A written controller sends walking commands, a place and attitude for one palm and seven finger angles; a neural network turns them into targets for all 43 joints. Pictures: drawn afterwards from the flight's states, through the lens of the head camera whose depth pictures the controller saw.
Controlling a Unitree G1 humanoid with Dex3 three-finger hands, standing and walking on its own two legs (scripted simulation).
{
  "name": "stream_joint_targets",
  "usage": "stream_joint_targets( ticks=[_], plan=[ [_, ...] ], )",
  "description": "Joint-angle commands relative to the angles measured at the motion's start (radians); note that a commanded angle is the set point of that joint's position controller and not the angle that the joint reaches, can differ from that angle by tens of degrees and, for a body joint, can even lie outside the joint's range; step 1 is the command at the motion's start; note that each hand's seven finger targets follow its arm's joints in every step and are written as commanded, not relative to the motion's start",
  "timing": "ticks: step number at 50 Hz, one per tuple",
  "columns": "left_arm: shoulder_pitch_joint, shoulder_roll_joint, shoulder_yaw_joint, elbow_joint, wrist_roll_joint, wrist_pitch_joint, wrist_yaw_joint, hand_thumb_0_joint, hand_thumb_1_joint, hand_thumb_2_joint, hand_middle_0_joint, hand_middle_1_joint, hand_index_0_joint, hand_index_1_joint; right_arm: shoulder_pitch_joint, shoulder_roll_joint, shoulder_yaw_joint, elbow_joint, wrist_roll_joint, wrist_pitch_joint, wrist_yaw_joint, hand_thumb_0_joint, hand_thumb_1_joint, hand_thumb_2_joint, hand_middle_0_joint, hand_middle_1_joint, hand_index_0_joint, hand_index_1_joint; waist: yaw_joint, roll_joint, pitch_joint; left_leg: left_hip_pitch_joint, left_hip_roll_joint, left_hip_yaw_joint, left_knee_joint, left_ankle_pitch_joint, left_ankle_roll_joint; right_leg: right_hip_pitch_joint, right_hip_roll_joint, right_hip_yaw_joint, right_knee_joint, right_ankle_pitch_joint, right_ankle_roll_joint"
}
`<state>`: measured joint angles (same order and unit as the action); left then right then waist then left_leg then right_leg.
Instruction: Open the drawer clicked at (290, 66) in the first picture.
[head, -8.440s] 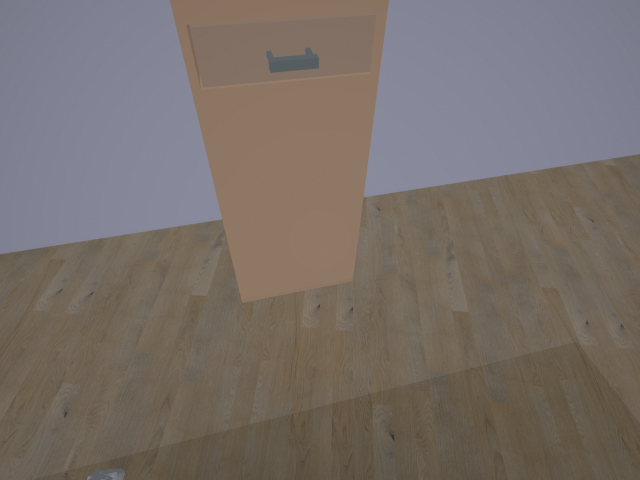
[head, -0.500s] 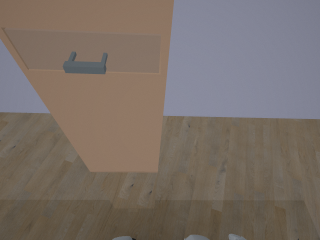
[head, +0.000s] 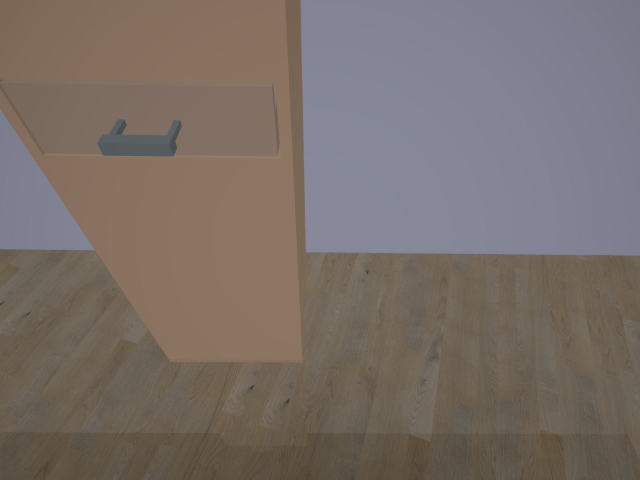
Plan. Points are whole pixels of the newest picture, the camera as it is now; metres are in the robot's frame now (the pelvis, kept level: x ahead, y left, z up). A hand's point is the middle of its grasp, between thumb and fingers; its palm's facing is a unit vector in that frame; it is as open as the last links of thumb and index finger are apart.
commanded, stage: come to a stop and stand still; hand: left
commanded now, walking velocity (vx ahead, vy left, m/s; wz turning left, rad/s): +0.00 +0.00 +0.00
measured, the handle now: (143, 136) +0.54 +0.31 +0.13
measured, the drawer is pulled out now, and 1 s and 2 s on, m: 0.00 0.00 0.00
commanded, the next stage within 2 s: look again from close up in 0.18 s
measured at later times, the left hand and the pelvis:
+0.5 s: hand out of the picture -0.02 +0.17 -0.17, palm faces +0.03 -0.98 -0.18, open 7.4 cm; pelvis -0.01 +0.01 +0.00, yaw -1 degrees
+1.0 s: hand out of the picture +0.00 +0.19 -0.17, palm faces +0.02 -0.98 -0.19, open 7.3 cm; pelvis +0.00 +0.03 +0.00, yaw -1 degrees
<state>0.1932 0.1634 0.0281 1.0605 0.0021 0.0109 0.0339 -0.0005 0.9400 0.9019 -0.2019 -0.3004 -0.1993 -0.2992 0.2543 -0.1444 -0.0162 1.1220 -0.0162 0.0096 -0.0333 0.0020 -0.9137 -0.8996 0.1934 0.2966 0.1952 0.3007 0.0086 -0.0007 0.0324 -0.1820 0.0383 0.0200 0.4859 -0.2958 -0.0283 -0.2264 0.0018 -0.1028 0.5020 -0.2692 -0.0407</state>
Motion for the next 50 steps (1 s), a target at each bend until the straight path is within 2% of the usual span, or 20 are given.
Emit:
stream_joint_targets(
  ticks=[1, 2, 8, 13, 14, 15, 16, 17, 18, 20, 22, 23, 25, 26, 30, 32, 35, 43, 49, 50],
  plan=[
    [0.085, 0.093, 0.007, 0.015, -0.001, -0.017, -0.005, 0.000, 0.900, 0.900, -0.200, -0.300, -0.200, -0.300, 0.016, -0.082, -0.005, -0.020, 0.004, -0.025, -0.007, 0.000, -0.900, -0.900, 0.200, 0.300, 0.200, 0.300, 0.020, 0.088, -0.017, -0.036, 0.091, -0.075, -0.159, 0.179, 0.042, 0.101, -0.113, 0.124, -0.145, 0.170, 0.015],
    [0.081, 0.095, 0.004, 0.021, -0.001, -0.019, -0.005, 0.000, 0.900, 0.900, -0.200, -0.300, -0.200, -0.300, 0.030, -0.078, -0.005, -0.012, 0.004, -0.022, -0.007, 0.000, -0.900, -0.900, 0.200, 0.300, 0.200, 0.300, 0.012, 0.057, -0.003, -0.032, 0.082, -0.067, -0.162, 0.154, 0.036, 0.092, -0.114, 0.132, -0.160, 0.155, 0.012],
    [0.102, 0.086, 0.000, 0.046, 0.002, -0.021, -0.004, 0.000, 0.900, 0.900, -0.200, -0.300, -0.200, -0.300, 0.087, -0.065, -0.003, 0.007, 0.001, -0.010, -0.005, 0.000, -0.900, -0.900, 0.200, 0.300, 0.200, 0.300, -0.001, -0.021, 0.071, -0.020, 0.055, -0.037, -0.163, 0.057, 0.031, 0.010, -0.118, 0.166, -0.244, -0.029, 0.010],
    [0.133, 0.072, -0.001, 0.055, 0.002, -0.026, -0.002, 0.000, 0.900, 0.900, -0.200, -0.300, -0.200, -0.300, 0.116, -0.056, 0.000, 0.014, 0.002, -0.013, -0.006, 0.000, -0.900, -0.900, 0.200, 0.300, 0.200, 0.300, -0.007, -0.017, 0.061, -0.007, 0.053, -0.028, -0.158, 0.066, 0.033, 0.001, -0.117, 0.172, -0.249, -0.036, 0.008],
    [0.232, 0.100, -0.006, 0.077, 0.022, -0.058, 0.042, 0.000, 0.900, 0.900, -0.200, -0.300, -0.200, -0.300, 0.000, -0.098, -0.001, -0.049, 0.007, -0.034, 0.010, 0.000, -0.900, -0.900, 0.200, 0.300, 0.200, 0.300, 0.045, -0.080, 0.105, -0.142, 0.045, 0.029, 0.078, 0.016, 0.002, 0.038, -0.185, 0.234, -0.193, 0.502, 0.079],
    [0.213, 0.137, -0.002, 0.036, 0.018, -0.066, 0.035, 0.000, 0.900, 0.900, -0.200, -0.300, -0.200, -0.300, 0.076, -0.043, -0.002, -0.088, 0.010, -0.016, 0.010, 0.000, -0.900, -0.900, 0.200, 0.300, 0.200, 0.300, -0.020, -0.069, -0.005, -0.100, 0.028, -0.023, 0.141, -0.107, 0.023, 0.038, -0.260, 0.292, -0.221, 0.327, 0.013],
    [0.167, 0.122, -0.004, 0.014, 0.021, -0.069, 0.029, 0.000, 0.900, 0.900, -0.200, -0.300, -0.200, -0.300, 0.104, -0.043, -0.002, -0.083, 0.010, -0.018, 0.016, 0.000, -0.900, -0.900, 0.200, 0.300, 0.200, 0.300, -0.039, -0.035, -0.043, -0.068, 0.029, -0.010, 0.147, -0.100, 0.025, -0.006, -0.234, 0.254, -0.225, 0.135, -0.054],
    [0.144, 0.119, -0.001, -0.005, 0.021, -0.069, 0.024, 0.000, 0.900, 0.900, -0.200, -0.300, -0.200, -0.300, 0.141, -0.029, 0.001, -0.082, 0.009, -0.021, 0.019, 0.000, -0.900, -0.900, 0.200, 0.300, 0.200, 0.300, -0.052, -0.031, -0.066, -0.033, 0.012, 0.000, 0.101, -0.042, 0.026, -0.021, -0.205, 0.229, -0.210, 0.051, -0.072],
    [0.126, 0.118, 0.003, -0.010, 0.017, -0.069, 0.019, 0.000, 0.900, 0.900, -0.200, -0.300, -0.200, -0.300, 0.167, -0.030, 0.003, -0.077, 0.002, -0.025, 0.020, 0.000, -0.900, -0.900, 0.200, 0.300, 0.200, 0.300, -0.059, 0.020, -0.071, 0.012, 0.010, 0.008, 0.048, 0.016, 0.031, -0.053, -0.187, 0.198, -0.183, 0.000, -0.069],
    [0.137, 0.072, -0.007, -0.007, 0.009, -0.066, 0.014, 0.000, 0.900, 0.900, -0.200, -0.300, -0.200, -0.300, 0.180, -0.050, 0.007, -0.078, -0.002, -0.037, 0.015, 0.000, -0.900, -0.900, 0.200, 0.300, 0.200, 0.300, -0.046, 0.028, -0.002, -0.030, 0.054, -0.042, -0.032, 0.092, 0.051, -0.077, -0.124, 0.169, -0.133, -0.016, -0.039],
    [0.155, 0.061, -0.016, 0.005, 0.008, -0.054, 0.008, 0.000, 0.900, 0.900, -0.200, -0.300, -0.200, -0.300, 0.149, -0.059, 0.012, -0.084, 0.002, -0.042, 0.010, 0.000, -0.900, -0.900, 0.200, 0.300, 0.200, 0.300, -0.024, 0.087, 0.039, -0.095, 0.068, -0.074, -0.086, 0.104, 0.060, -0.026, -0.098, 0.142, -0.099, 0.019, -0.021],
    [0.159, 0.059, -0.016, 0.010, 0.009, -0.049, 0.006, 0.000, 0.900, 0.900, -0.200, -0.300, -0.200, -0.300, 0.141, -0.061, 0.014, -0.086, 0.001, -0.042, 0.008, 0.000, -0.900, -0.900, 0.200, 0.300, 0.200, 0.300, -0.014, 0.080, 0.063, -0.129, 0.072, -0.088, -0.111, 0.084, 0.066, -0.008, -0.090, 0.129, -0.090, 0.019, -0.015],
    [0.173, 0.051, -0.021, 0.018, 0.007, -0.047, 0.003, 0.000, 0.900, 0.900, -0.200, -0.300, -0.200, -0.300, 0.137, -0.072, 0.015, -0.087, 0.002, -0.043, 0.006, 0.000, -0.900, -0.900, 0.200, 0.300, 0.200, 0.300, -0.007, 0.001, 0.069, -0.138, 0.064, -0.085, -0.125, 0.060, 0.067, 0.012, -0.091, 0.130, -0.095, 0.021, -0.009],
    [0.175, 0.049, -0.023, 0.020, 0.007, -0.046, 0.002, 0.000, 0.900, 0.900, -0.200, -0.300, -0.200, -0.300, 0.137, -0.074, 0.017, -0.083, 0.002, -0.043, 0.006, 0.000, -0.900, -0.900, 0.200, 0.300, 0.200, 0.300, -0.007, -0.009, 0.081, -0.138, 0.058, -0.083, -0.131, 0.042, 0.067, 0.002, -0.094, 0.137, -0.104, 0.003, -0.009],
    [0.173, 0.056, -0.023, 0.020, 0.006, -0.044, 0.002, 0.000, 0.900, 0.900, -0.200, -0.300, -0.200, -0.300, 0.141, -0.079, 0.020, -0.061, 0.001, -0.048, 0.005, 0.000, -0.900, -0.900, 0.200, 0.300, 0.200, 0.300, -0.003, 0.022, 0.069, -0.120, 0.059, -0.087, -0.151, 0.077, 0.070, 0.026, -0.095, 0.128, -0.092, 0.050, -0.005],
    [0.171, 0.060, -0.023, 0.022, 0.006, -0.043, 0.001, 0.000, 0.900, 0.900, -0.200, -0.300, -0.200, -0.300, 0.141, -0.082, 0.022, -0.053, 0.002, -0.048, 0.003, 0.000, -0.900, -0.900, 0.200, 0.300, 0.200, 0.300, -0.003, 0.005, 0.065, -0.113, 0.058, -0.081, -0.151, 0.088, 0.069, 0.035, -0.098, 0.127, -0.092, 0.067, -0.004],
    [0.169, 0.062, -0.022, 0.023, 0.006, -0.043, 0.002, 0.000, 0.900, 0.900, -0.200, -0.300, -0.200, -0.300, 0.140, -0.086, 0.022, -0.041, 0.001, -0.052, 0.002, 0.000, -0.900, -0.900, 0.200, 0.300, 0.200, 0.300, 0.000, 0.017, 0.043, -0.090, 0.061, -0.081, -0.148, 0.145, 0.070, 0.056, -0.102, 0.118, -0.081, 0.119, -0.001],
    [0.160, 0.067, -0.021, 0.032, 0.007, -0.042, 0.003, 0.000, 0.900, 0.900, -0.200, -0.300, -0.200, -0.300, 0.129, -0.081, 0.023, -0.017, 0.004, -0.050, -0.001, 0.000, -0.900, -0.900, 0.200, 0.300, 0.200, 0.300, -0.003, -0.003, 0.040, -0.056, 0.061, -0.069, -0.145, 0.185, 0.067, 0.066, -0.109, 0.119, -0.087, 0.166, 0.000],
    [0.161, 0.075, -0.019, 0.035, 0.008, -0.042, 0.003, 0.000, 0.900, 0.900, -0.200, -0.300, -0.200, -0.300, 0.112, -0.093, 0.020, -0.010, 0.005, -0.051, -0.003, 0.000, -0.900, -0.900, 0.200, 0.300, 0.200, 0.300, -0.003, 0.014, 0.034, -0.032, 0.062, -0.064, -0.141, 0.229, 0.065, 0.066, -0.112, 0.122, -0.088, 0.202, 0.002],
    [0.240, 0.107, -0.016, 0.068, 0.015, -0.050, 0.045, 0.000, 0.900, 0.900, -0.200, -0.300, -0.200, -0.300, 0.000, -0.119, 0.008, -0.086, 0.019, -0.051, 0.006, 0.000, -0.900, -0.900, 0.200, 0.300, 0.200, 0.300, 0.039, -0.125, 0.064, -0.103, 0.078, -0.018, 0.067, 0.252, 0.033, 0.039, -0.171, 0.174, -0.088, 0.608, 0.022]
  ],
)
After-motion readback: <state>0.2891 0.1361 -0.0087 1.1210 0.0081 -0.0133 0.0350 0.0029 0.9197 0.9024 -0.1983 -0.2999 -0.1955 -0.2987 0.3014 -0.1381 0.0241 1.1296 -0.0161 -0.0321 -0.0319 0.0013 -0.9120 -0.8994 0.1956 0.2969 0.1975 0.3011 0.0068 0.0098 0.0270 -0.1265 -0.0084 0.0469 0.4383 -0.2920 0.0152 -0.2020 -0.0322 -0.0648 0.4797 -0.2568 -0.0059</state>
